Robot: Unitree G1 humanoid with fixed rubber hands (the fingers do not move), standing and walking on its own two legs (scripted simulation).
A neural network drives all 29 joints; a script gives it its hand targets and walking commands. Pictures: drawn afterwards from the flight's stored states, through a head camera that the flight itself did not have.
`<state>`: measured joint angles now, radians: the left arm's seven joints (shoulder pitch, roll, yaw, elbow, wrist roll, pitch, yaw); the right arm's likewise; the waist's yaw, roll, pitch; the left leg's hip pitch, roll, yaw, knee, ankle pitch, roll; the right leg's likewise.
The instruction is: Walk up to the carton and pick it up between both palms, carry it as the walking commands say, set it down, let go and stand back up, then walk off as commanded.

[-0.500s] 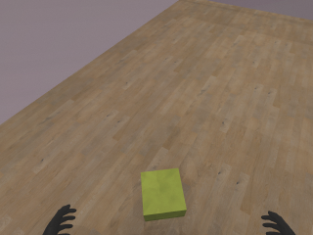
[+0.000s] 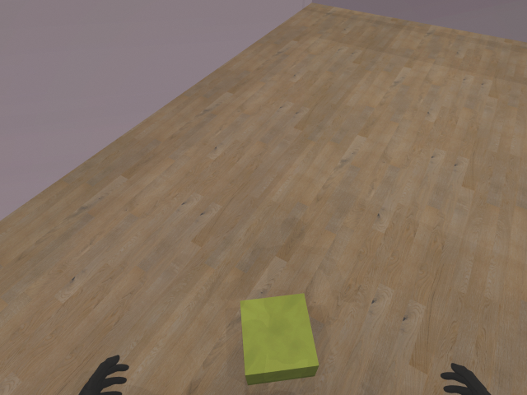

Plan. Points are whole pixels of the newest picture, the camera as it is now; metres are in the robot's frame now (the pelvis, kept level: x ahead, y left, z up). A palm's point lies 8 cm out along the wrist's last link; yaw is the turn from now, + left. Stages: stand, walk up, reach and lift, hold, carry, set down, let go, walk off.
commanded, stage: stand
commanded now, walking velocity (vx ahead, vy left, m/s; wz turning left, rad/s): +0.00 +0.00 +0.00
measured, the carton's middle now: (276, 337) +0.42 +0.00 -0.70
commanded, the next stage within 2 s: walk off in 1.06 s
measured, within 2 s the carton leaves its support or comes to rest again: neither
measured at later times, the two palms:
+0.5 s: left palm out of the picture +0.08 +0.30 -0.09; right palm out of the picture +0.07 -0.31 -0.09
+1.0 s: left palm out of the picture +0.06 +0.30 -0.09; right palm out of the picture +0.06 -0.32 -0.10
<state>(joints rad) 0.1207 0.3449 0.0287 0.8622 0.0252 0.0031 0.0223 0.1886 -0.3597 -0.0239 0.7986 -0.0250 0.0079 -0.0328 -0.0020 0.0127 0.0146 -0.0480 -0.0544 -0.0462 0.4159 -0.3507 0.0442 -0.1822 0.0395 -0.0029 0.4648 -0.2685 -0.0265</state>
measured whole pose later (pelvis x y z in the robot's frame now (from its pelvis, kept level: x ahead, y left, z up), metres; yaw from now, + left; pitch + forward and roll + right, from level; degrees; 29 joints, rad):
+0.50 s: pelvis -0.02 -0.01 +0.01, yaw +0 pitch -2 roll +0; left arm 0.11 0.37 0.01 1.00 0.02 -0.01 0.02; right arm 0.17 -0.38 -0.01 0.94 -0.02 0.00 -0.02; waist 0.00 0.01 0.02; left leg -0.02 -0.05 -0.05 0.33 -0.27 0.04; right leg -0.15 0.04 0.00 0.37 -0.19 -0.03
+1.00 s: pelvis -0.03 -0.01 +0.01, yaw +0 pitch -2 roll +0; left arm 0.10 0.38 0.01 1.06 0.01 -0.02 0.01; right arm 0.16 -0.39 0.00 1.00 -0.02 -0.01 -0.02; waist 0.00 0.01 0.03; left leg -0.02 -0.04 -0.05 0.31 -0.25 0.03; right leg -0.14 0.05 -0.01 0.34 -0.16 -0.04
